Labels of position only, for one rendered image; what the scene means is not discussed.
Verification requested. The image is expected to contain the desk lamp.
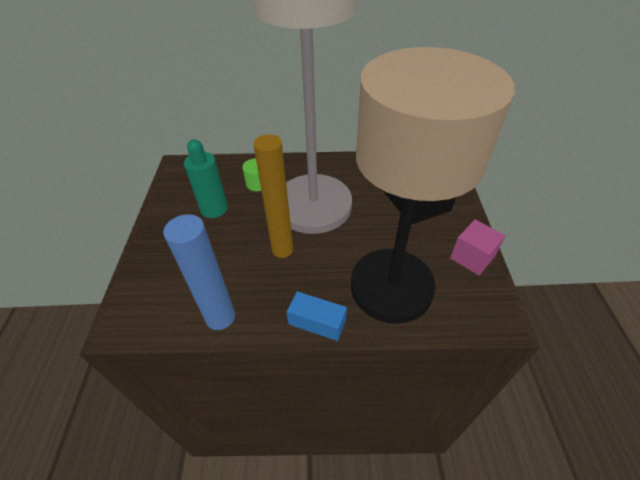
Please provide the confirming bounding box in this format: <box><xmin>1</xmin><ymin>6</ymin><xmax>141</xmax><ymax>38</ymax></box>
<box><xmin>253</xmin><ymin>0</ymin><xmax>357</xmax><ymax>234</ymax></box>
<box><xmin>351</xmin><ymin>47</ymin><xmax>515</xmax><ymax>324</ymax></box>

